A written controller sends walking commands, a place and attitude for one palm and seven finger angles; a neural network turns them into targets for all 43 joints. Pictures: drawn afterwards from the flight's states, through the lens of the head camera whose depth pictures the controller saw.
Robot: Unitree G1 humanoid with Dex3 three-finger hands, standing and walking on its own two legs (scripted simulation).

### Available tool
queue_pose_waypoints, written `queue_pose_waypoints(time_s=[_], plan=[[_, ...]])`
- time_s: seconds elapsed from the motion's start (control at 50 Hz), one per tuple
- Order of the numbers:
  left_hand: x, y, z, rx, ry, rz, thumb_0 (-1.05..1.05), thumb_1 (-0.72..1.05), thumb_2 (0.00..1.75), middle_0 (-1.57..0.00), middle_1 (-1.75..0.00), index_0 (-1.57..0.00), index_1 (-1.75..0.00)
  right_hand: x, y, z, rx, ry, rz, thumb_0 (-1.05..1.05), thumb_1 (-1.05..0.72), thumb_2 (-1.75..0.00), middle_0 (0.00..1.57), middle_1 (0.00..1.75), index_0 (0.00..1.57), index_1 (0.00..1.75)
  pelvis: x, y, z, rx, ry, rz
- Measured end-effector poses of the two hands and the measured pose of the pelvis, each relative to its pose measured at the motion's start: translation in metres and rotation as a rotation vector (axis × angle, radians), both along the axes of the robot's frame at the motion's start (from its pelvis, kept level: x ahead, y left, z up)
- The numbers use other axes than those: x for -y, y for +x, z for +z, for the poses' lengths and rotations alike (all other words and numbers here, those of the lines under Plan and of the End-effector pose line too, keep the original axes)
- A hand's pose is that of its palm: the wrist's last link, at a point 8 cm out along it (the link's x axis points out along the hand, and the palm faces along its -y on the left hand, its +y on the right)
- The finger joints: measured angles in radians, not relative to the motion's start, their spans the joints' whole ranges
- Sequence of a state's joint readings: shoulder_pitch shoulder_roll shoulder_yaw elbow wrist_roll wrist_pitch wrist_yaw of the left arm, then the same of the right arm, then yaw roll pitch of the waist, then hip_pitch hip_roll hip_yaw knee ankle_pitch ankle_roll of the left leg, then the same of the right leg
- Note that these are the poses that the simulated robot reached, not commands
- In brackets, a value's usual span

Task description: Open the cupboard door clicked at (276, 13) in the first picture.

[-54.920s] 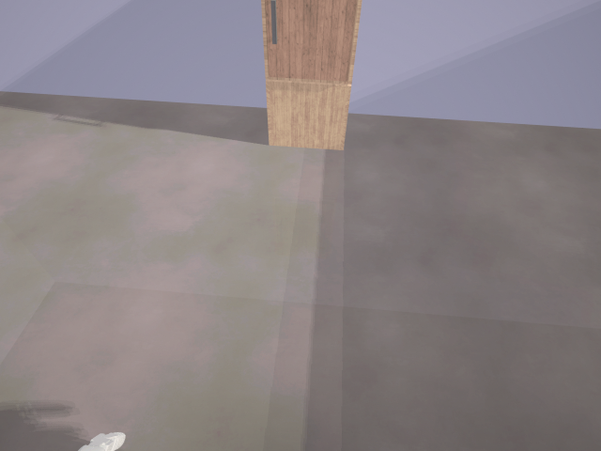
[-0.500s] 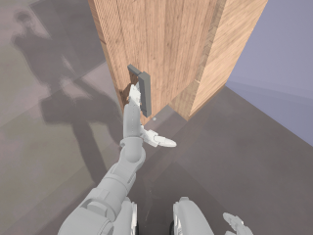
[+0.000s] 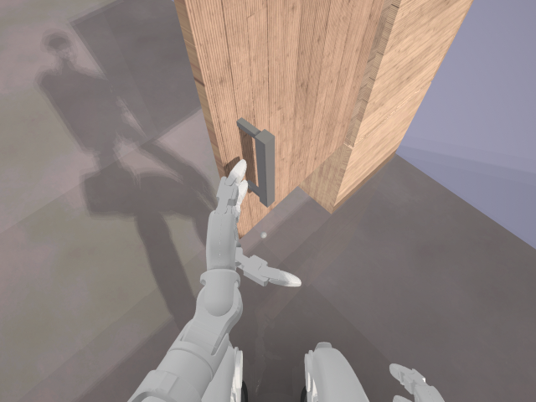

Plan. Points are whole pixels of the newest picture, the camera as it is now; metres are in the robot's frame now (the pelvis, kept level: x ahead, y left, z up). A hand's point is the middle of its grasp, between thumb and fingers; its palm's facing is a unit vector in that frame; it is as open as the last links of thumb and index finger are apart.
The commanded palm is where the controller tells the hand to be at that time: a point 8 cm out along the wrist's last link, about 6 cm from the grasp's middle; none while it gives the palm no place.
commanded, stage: slide the hand sideways off the handle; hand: left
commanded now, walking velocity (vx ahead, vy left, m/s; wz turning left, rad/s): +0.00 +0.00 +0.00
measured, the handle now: (257, 166) +0.46 +0.02 +0.04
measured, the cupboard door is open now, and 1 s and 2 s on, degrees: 93 93 93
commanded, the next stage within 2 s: draw the hand back to the body in 0.54 s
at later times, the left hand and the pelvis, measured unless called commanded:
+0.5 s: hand (233, 259) +0.31 +0.05 +0.03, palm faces -0.02 -1.00 -0.02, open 16.3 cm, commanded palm +0.29 +0.11 +0.02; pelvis +0.01 -0.02 +0.00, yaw +2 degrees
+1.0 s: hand (186, 272) +0.27 +0.10 +0.10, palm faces +0.00 -1.00 -0.04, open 16.3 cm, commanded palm +0.24 +0.16 +0.11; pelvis +0.02 -0.02 +0.04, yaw +2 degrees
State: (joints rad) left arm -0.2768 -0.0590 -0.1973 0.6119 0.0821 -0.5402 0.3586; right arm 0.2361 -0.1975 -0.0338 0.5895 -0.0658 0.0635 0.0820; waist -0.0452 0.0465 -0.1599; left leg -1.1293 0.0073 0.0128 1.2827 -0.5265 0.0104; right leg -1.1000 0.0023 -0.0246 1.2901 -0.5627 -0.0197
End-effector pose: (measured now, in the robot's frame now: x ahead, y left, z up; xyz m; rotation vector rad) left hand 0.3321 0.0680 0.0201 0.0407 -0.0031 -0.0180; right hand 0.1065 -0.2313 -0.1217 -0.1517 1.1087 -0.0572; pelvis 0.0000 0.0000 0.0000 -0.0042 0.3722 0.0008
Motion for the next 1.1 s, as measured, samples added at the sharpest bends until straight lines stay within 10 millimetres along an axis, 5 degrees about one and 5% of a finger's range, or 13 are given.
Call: queue_pose_waypoints(time_s=[0.14,0.3,0.44,0.66,0.8,1.1], plan=[[-0.007,-0.006,0.017,0.062,-0.037,-0.008,-0.01,-0.5,0.3,-0.14,-0.3,-0.15,-0.3,-0.001,0.024,0.008,0.069,-0.005,0.03,0.01,-0.9,-0.9,0.2,0.3,0.2,0.3,0.006,0.002,0.003,0.009,0.003,0.01],[-0.016,-0.017,0.001,-0.023,-0.029,-0.02,-0.01,-0.5,0.3,-0.15,-0.3,-0.15,-0.3,0.009,0.048,0.018,0.126,-0.032,0.04,0.01,-0.9,-0.9,0.2,0.3,0.2,0.3,0.012,0.005,0.004,0.014,0.009,0.01],[-0.04,-0.037,0.011,0.03,-0.035,0.028,-0.01,-0.5,0.3,-0.15,-0.3,-0.15,-0.3,0.013,0.063,0.02,0.165,-0.034,0.058,0.01,-0.9,-0.9,0.2,0.3,0.2,0.3,0.016,0.009,0.004,0.018,0.01,0.018],[-0.038,-0.043,0.0,-0.024,-0.039,-0.039,-0.01,-0.5,0.3,-0.15,-0.3,-0.15,-0.3,0.009,0.074,0.014,0.204,-0.03,0.061,0.01,-0.9,-0.9,0.2,0.3,0.2,0.3,0.018,0.007,-0.003,0.015,0.008,0.025],[-0.061,-0.052,0.044,0.061,-0.012,0.028,-0.02,-0.5,0.3,-0.15,-0.3,-0.15,-0.3,0.002,0.071,0.023,0.217,0.003,0.037,0.01,-0.9,-0.9,0.2,0.3,0.2,0.3,0.017,0.011,0.007,0.048,0.01,0.018],[-0.102,-0.09,0.104,0.025,-0.003,0.043,-0.01,-0.49,0.3,-0.15,-0.3,-0.15,-0.3,0.009,0.087,0.097,0.374,-0.057,0.015,0.01,-0.9,-0.9,0.2,0.3,0.2,0.3,0.014,0.023,0.051,0.17,-0.002,0.027]])
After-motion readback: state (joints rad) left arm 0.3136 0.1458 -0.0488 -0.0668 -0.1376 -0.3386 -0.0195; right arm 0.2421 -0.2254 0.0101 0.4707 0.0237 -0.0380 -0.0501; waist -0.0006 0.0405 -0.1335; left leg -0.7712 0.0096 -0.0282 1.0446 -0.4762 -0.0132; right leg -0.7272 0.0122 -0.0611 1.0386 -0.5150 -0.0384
